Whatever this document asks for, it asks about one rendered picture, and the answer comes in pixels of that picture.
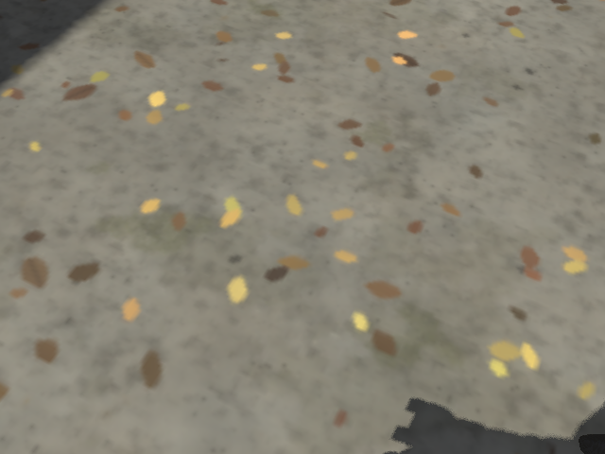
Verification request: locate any right robot hand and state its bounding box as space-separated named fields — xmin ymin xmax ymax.
xmin=579 ymin=434 xmax=605 ymax=454

